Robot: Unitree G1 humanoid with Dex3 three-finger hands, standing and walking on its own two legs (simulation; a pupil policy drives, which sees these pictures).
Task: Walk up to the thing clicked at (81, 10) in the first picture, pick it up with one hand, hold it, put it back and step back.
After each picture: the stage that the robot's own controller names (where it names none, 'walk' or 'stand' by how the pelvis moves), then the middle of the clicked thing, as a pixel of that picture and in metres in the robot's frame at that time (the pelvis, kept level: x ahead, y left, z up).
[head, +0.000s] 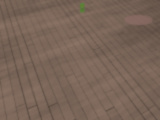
stand; (82, 7) +2.08 -0.02 -0.72
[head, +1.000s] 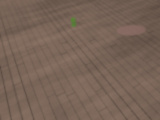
walk; (73, 22) +1.95 +0.23 -0.71
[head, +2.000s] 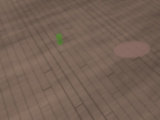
walk; (59, 39) +1.35 +0.33 -0.72
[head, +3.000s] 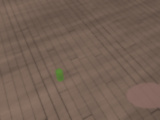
walk; (59, 75) +0.84 +0.26 -0.72
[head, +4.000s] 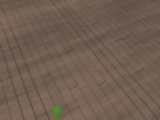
walk; (57, 112) +0.49 +0.18 -0.69
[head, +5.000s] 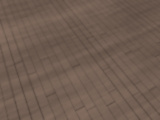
stand; out of the picture +0.32 +0.15 -0.71
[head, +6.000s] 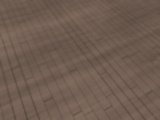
stand; out of the picture +0.31 +0.16 -0.73
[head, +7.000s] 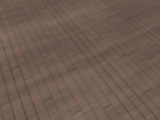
stand; out of the picture +0.31 +0.17 -0.73
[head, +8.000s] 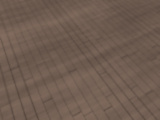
stand; out of the picture +0.29 +0.17 -0.73
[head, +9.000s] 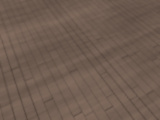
stand; out of the picture +0.29 +0.16 -0.73
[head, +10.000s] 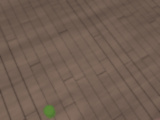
go down; (49, 111) +0.33 +0.16 -0.61
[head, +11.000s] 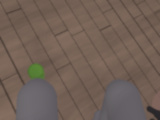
go down; (36, 73) +0.39 +0.19 -0.31
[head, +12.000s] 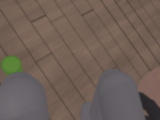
close in; (12, 67) +0.38 +0.22 -0.26
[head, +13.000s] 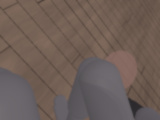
close; out of the picture +0.37 +0.24 -0.21
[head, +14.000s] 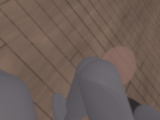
close; out of the picture +0.37 +0.25 -0.21
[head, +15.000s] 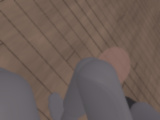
lift; out of the picture +0.36 +0.25 -0.23
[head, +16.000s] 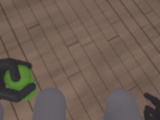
lift; (22, 84) +0.31 +0.20 -0.04
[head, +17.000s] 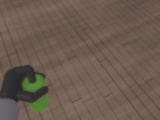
hold; (36, 93) +0.31 +0.16 +0.00
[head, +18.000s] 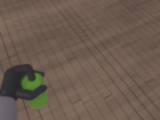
hold; (35, 91) +0.32 +0.17 -0.01
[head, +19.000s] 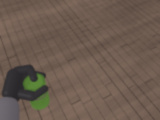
crouch; (37, 92) +0.32 +0.17 -0.01
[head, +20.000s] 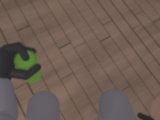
crouch; (29, 67) +0.38 +0.18 -0.10
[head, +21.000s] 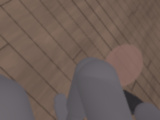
lower; out of the picture +0.38 +0.26 -0.22
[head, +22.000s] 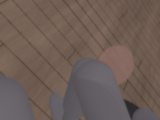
lower; out of the picture +0.38 +0.27 -0.22
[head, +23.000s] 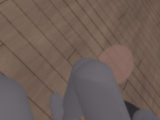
lower; out of the picture +0.38 +0.27 -0.22
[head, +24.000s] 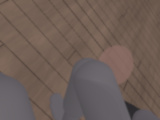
lower; out of the picture +0.38 +0.27 -0.22
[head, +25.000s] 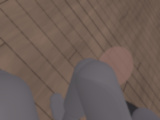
draw back; out of the picture +0.37 +0.26 -0.22
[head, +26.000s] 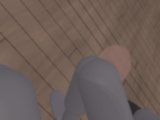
withdraw; out of the picture +0.36 +0.25 -0.22
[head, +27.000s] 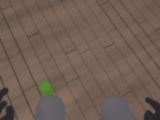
walk; (46, 88) +0.38 +0.19 -0.47
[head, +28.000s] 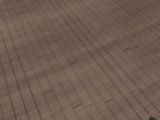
stand; out of the picture +0.32 +0.17 -0.66
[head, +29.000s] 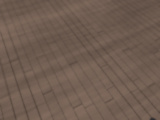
stand; out of the picture +0.32 +0.17 -0.67
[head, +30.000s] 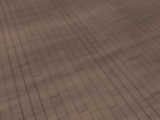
stand; out of the picture +0.33 +0.15 -0.72
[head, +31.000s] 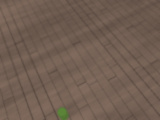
walk; (63, 113) +0.39 +0.18 -0.69
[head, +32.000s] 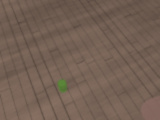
walk; (62, 86) +0.58 +0.15 -0.69
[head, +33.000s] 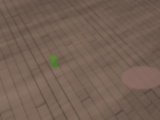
walk; (53, 61) +0.90 +0.25 -0.70
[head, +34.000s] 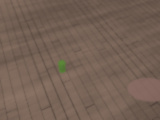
stand; (62, 66) +0.92 +0.18 -0.71
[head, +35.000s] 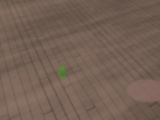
stand; (62, 71) +0.95 +0.18 -0.72
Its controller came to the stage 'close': yes
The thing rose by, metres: 0.69
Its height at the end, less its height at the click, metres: +0.00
